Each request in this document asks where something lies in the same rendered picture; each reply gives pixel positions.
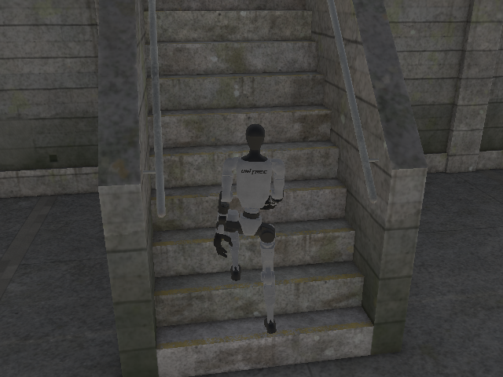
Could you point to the stairs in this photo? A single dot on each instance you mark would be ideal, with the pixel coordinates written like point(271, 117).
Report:
point(224, 65)

